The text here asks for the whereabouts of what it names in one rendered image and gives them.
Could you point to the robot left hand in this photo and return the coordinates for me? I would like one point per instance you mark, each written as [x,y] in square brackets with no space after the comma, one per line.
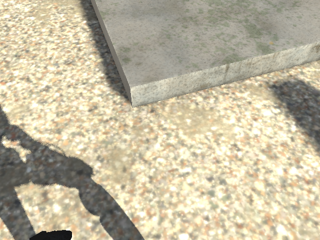
[53,235]

